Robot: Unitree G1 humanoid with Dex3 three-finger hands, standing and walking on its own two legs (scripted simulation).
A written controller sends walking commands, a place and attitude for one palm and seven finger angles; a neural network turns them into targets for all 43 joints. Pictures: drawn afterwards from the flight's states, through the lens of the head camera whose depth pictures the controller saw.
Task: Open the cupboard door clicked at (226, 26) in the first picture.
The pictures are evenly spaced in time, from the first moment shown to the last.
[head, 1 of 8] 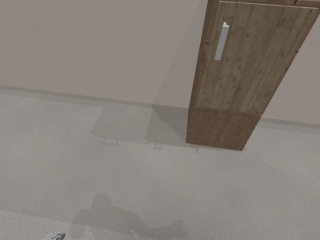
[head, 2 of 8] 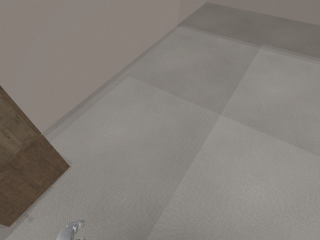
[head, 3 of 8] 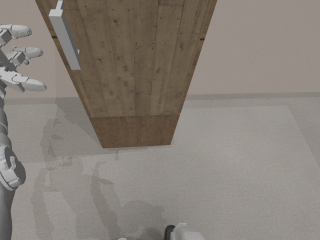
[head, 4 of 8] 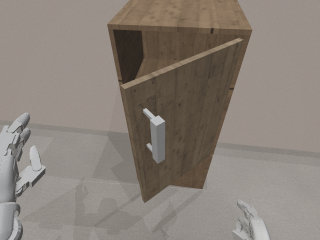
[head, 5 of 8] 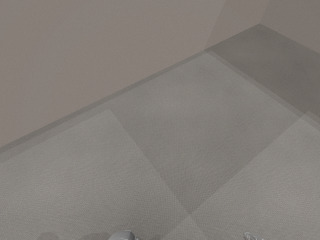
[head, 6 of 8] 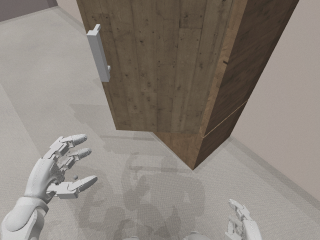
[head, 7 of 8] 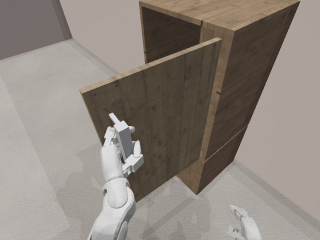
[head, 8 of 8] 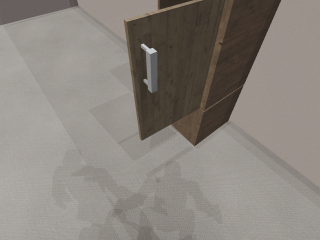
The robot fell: no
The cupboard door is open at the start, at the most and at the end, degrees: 0 89 86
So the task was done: yes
